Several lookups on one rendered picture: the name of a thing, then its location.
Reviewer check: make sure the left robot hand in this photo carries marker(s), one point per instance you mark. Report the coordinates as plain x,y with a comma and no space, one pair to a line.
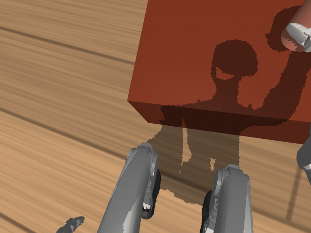
71,225

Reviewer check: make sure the right robot hand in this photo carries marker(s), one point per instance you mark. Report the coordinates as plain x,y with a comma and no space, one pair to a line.
300,34

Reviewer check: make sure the right robot arm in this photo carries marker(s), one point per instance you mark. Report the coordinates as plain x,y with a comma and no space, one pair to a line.
304,157

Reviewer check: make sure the can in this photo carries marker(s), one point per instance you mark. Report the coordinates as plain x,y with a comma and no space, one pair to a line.
303,17

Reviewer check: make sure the right robot foot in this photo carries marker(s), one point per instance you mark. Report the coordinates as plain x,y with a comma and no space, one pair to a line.
205,211

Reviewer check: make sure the left robot foot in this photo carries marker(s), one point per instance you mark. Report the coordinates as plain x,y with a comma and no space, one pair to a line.
148,213

